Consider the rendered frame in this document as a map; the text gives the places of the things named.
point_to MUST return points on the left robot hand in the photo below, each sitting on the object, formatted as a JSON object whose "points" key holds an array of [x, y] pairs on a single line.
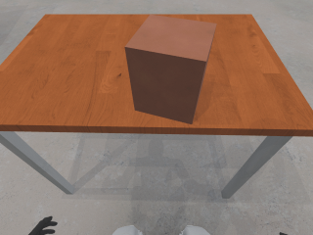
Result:
{"points": [[43, 224]]}

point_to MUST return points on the left robot thigh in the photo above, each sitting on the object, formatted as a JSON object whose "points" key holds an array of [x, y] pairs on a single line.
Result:
{"points": [[127, 230]]}

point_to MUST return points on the carton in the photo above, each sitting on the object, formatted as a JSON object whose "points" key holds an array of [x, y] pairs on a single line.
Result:
{"points": [[167, 59]]}

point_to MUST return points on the table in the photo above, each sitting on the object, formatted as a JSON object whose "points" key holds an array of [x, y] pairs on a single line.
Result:
{"points": [[70, 74]]}

